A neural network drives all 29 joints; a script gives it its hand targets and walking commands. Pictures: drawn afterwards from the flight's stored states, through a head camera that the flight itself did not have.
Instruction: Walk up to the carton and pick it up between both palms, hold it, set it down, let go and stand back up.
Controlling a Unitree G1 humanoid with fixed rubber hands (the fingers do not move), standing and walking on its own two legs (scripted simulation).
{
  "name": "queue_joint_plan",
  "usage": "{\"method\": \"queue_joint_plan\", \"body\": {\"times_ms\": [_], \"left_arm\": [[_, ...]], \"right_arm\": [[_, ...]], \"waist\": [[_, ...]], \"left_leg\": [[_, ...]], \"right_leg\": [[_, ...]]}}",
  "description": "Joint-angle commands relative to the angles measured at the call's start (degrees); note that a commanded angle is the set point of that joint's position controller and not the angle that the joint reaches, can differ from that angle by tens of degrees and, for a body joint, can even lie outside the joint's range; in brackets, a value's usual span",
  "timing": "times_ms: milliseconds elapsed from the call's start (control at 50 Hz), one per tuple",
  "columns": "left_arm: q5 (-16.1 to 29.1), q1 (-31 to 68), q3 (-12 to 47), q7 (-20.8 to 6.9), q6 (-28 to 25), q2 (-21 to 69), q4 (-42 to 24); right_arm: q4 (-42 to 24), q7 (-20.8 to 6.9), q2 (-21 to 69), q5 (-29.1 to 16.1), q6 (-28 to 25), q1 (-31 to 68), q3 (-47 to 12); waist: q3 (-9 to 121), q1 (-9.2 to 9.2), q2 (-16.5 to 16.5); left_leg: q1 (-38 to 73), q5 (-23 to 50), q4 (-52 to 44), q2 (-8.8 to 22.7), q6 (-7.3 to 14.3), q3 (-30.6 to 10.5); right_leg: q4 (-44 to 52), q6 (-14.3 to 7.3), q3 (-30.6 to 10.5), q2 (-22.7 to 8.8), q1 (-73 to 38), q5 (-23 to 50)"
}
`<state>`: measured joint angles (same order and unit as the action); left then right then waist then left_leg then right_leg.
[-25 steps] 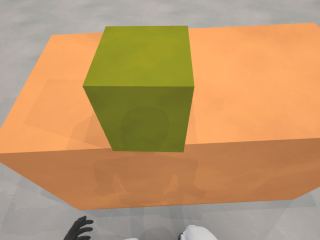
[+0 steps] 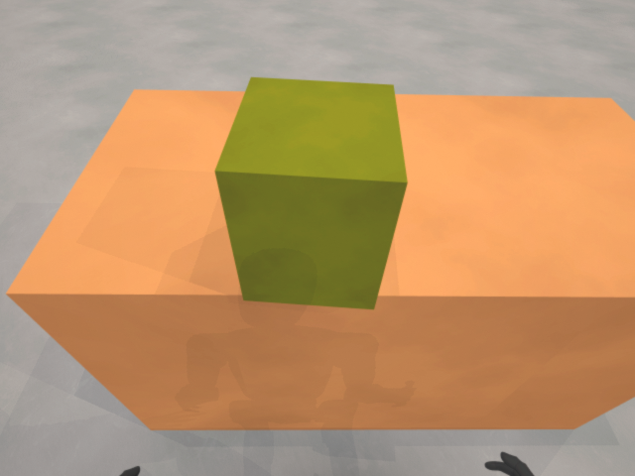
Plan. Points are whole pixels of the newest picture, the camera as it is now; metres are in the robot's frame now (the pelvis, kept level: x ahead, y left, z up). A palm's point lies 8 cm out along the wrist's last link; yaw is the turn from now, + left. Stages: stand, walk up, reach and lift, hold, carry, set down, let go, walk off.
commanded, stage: walk up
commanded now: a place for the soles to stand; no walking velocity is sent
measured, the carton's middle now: (314, 197) +0.47 +0.02 +0.10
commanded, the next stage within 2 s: none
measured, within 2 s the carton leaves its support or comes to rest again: neither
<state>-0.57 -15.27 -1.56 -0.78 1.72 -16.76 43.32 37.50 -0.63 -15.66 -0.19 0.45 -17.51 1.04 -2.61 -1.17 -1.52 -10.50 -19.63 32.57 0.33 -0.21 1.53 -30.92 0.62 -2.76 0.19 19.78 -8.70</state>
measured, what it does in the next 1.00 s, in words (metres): stands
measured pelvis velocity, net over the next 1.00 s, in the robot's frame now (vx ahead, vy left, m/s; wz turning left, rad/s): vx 0.05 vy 0.00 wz -0.02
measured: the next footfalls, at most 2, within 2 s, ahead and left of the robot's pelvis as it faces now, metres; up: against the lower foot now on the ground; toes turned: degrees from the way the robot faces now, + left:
none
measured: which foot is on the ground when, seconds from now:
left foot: down 0.00-1.00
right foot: down 0.00-1.00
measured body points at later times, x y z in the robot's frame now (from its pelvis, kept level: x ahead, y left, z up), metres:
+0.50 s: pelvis +0.01 -0.01 +0.00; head +0.02 -0.01 +0.45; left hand +0.13 +0.25 -0.11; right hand +0.07 -0.28 -0.12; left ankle -0.02 +0.12 -0.73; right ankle +0.09 -0.12 -0.73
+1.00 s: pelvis +0.05 +0.00 +0.00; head +0.06 +0.00 +0.45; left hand +0.14 +0.26 -0.12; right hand +0.09 -0.26 -0.12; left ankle -0.02 +0.12 -0.73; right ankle +0.09 -0.12 -0.73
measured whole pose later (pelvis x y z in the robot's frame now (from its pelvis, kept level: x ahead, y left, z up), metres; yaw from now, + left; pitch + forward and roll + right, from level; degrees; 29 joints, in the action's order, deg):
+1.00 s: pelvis +0.05 +0.00 +0.00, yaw -1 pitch +0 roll +0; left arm -1.1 -17.9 -0.3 0.1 0.2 -15.0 40.5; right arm 40.2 -0.4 -15.8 0.7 0.2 -24.1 0.7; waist -1.1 0.0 0.3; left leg -8.0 -23.6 31.8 0.6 -0.2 1.5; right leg -34.2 0.6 -4.4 1.5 19.6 -14.3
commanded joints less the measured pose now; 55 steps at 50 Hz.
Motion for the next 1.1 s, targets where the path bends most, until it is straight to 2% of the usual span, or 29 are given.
{"method": "queue_joint_plan", "body": {"times_ms": [0,60,100,140,220,440,520,600,620,640,660,720,780,840,940,1080], "left_arm": [[0.0,0.6,-2.0,0.3,-2.0,-7.0,-4.5],[0.2,0.5,-2.0,0.4,-2.3,-7.7,-4.6],[0.4,0.4,-2.1,0.6,-2.4,-8.3,-4.8],[0.5,0.6,-2.1,0.7,-2.1,-8.5,-5.1],[0.2,0.1,-1.8,0.7,-1.6,-7.9,-5.4],[0.0,1.1,-1.7,0.4,-1.2,-7.2,-6.1],[0.0,1.9,-1.8,0.4,-1.3,-7.3,-6.1],[0.1,2.6,-1.9,0.4,-1.3,-7.6,-6.2],[-1.1,-1.8,-1.8,0.4,-1.8,-5.9,-5.6],[-1.2,-0.8,-2.1,0.5,-1.7,-6.7,-6.1],[-1.1,0.2,-2.2,0.6,-1.7,-7.3,-6.6],[-0.6,0.9,-2.0,0.7,-2.1,-6.9,-7.7],[-0.8,-0.2,-1.6,0.7,-2.7,-5.9,-8.0],[-0.8,-1.5,-1.4,0.8,-3.2,-5.7,-8.0],[-0.4,-2.0,-1.1,1.3,-2.9,-6.2,-7.7],[-0.4,-1.6,-0.7,1.8,-2.7,-5.8,-7.4]], "right_arm": [[-4.7,0.4,-8.9,0.2,-0.9,-0.7,2.8],[-4.3,0.3,-8.2,0.2,-0.9,-1.9,2.6],[-3.9,0.6,-7.6,0.2,-0.8,-3.5,2.3],[-3.6,0.9,-7.4,0.3,-0.9,-4.6,2.2],[-3.3,1.2,-8.1,0.3,-1.2,-4.6,2.2],[-3.5,0.9,-9.8,0.3,-1.3,-4.2,2.4],[-3.7,0.8,-9.8,0.3,-1.1,-4.5,2.5],[-3.9,0.8,-9.5,0.3,-0.9,-5.1,2.5],[-2.2,0.5,-7.6,1.4,-0.6,-9.9,2.4],[-2.3,0.5,-7.2,1.6,-0.4,-9.4,2.5],[-2.6,0.5,-7.0,1.7,-0.4,-9.1,2.5],[-2.9,0.5,-7.8,1.4,-1.2,-9.0,2.6],[-2.5,0.4,-8.7,1.1,-1.9,-8.4,2.6],[-2.2,0.4,-8.9,1.0,-2.0,-7.8,2.4],[-1.9,0.7,-8.0,0.8,-1.4,-8.7,2.1],[-1.9,1.1,-8.2,0.6,-0.9,-8.2,2.1]], "waist": [[-0.4,0.75,3.5],[0.3,1.49,-0.1],[2.0,2.07,-2.9],[2.7,2.28,-4.1],[3.1,1.40,-3.5],[1.5,-0.02,2.6],[1.4,0.35,2.6],[1.6,0.96,1.1],[5.2,1.33,2.1],[1.0,1.47,0.6],[-1.4,1.72,-0.6],[-3.3,2.01,-1.5],[-0.6,1.32,0.0],[1.6,0.88,1.1],[2.7,1.33,0.1],[2.9,1.64,2.9]], "left_leg": [[-9.3,-6.3,-11.5,6.7,3.2,-6.9],[-5.5,-3.3,-8.2,5.0,2.6,-4.9],[-2.2,-1.1,-4.1,2.6,1.8,-3.0],[-0.7,-1.3,-4.0,2.4,1.5,-3.2],[-2.8,-0.4,-5.0,3.2,1.6,-3.8],[-8.5,1.4,-8.6,6.4,3.1,-6.6],[-8.2,1.5,-8.1,6.3,3.1,-6.1],[-6.6,1.0,-6.7,5.3,2.7,-5.0],[-5.6,-12.5,-6.4,3.5,2.9,-3.3],[-7.8,-15.2,-6.5,2.6,2.9,-3.2],[-8.0,-14.6,-6.6,2.5,2.9,-3.4],[-6.3,-7.9,-7.8,3.6,3.3,-4.9],[-5.8,-4.4,-9.1,4.9,3.8,-6.7],[-4.7,3.7,-8.1,5.3,3.6,-6.2],[-2.6,9.5,-5.8,4.7,2.7,-4.5],[-0.5,15.7,-5.2,5.4,2.8,-4.1]], "right_leg": [[4.1,-2.4,-6.1,-3.4,-5.0,-4.7],[7.2,-3.2,-8.9,-5.0,-1.8,-7.3],[10.1,-4.3,-11.6,-6.9,-1.0,-6.7],[10.8,-4.7,-12.0,-7.1,-0.1,-7.8],[8.9,-4.4,-10.4,-6.1,-2.4,-6.4],[1.8,-3.5,-7.2,-3.8,-5.7,0.2],[1.8,-3.4,-7.4,-3.7,-5.6,1.2],[3.2,-3.8,-8.7,-4.2,-4.2,0.2],[5.3,-3.6,-9.0,-4.0,-5.8,-16.9],[7.2,-3.3,-10.1,-3.9,-2.9,-22.3],[8.7,-3.4,-11.3,-4.6,0.0,-23.7],[8.3,-3.2,-10.9,-4.4,2.2,-17.6],[4.4,-3.1,-8.5,-3.0,-1.9,-9.8],[0.9,-3.3,-7.0,-2.8,-5.5,0.8],[0.4,-3.9,-7.9,-3.6,-6.2,7.6],[-2.5,-3.9,-6.1,-2.9,-6.2,15.6]]}}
